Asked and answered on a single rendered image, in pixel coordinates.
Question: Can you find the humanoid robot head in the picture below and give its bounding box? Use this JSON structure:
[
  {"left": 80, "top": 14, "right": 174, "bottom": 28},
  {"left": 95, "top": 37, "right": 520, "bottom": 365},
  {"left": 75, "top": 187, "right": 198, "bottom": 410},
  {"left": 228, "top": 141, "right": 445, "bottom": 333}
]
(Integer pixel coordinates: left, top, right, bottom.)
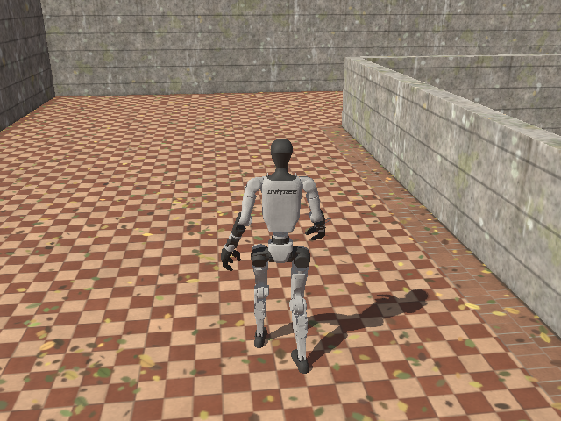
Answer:
[{"left": 266, "top": 139, "right": 296, "bottom": 181}]

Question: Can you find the left robot hand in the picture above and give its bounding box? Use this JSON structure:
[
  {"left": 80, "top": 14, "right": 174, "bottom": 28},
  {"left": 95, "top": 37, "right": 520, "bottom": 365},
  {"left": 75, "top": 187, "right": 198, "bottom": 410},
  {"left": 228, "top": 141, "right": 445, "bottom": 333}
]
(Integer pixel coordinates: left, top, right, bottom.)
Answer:
[{"left": 221, "top": 248, "right": 241, "bottom": 271}]

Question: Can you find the right robot hand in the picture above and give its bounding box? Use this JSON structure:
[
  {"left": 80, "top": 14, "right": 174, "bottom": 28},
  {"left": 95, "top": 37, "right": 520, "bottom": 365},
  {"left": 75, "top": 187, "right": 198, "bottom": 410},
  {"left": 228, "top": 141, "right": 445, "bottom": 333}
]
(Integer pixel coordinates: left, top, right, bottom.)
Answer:
[{"left": 305, "top": 226, "right": 325, "bottom": 240}]

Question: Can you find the robot left forearm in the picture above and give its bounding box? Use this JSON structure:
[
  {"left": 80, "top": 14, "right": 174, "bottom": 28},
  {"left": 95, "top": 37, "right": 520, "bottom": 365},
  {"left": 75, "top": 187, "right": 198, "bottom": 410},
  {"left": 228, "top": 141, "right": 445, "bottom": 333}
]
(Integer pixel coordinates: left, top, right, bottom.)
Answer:
[{"left": 224, "top": 212, "right": 246, "bottom": 252}]

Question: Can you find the right robot upper arm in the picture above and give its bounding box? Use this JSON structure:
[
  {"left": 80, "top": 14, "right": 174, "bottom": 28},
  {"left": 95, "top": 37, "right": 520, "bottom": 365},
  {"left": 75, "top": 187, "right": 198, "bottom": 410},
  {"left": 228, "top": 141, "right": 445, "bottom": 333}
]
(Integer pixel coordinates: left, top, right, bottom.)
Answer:
[{"left": 299, "top": 176, "right": 323, "bottom": 223}]

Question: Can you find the robot right forearm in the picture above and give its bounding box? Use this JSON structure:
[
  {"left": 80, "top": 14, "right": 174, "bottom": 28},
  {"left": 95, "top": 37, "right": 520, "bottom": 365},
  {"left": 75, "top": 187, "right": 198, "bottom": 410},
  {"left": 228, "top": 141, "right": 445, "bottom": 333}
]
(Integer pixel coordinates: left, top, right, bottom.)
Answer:
[{"left": 313, "top": 209, "right": 326, "bottom": 232}]

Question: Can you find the left robot upper arm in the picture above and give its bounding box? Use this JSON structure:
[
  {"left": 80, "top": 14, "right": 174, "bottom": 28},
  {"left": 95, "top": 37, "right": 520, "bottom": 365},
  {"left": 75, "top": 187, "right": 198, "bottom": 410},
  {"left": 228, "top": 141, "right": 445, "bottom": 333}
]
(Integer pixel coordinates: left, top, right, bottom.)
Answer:
[{"left": 238, "top": 176, "right": 264, "bottom": 226}]

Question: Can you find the robot left shin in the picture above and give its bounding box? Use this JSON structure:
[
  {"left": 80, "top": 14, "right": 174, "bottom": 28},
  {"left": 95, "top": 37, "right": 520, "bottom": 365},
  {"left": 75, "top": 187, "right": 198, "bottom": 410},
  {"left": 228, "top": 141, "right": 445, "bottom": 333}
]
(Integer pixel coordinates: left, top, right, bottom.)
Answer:
[{"left": 254, "top": 284, "right": 266, "bottom": 337}]

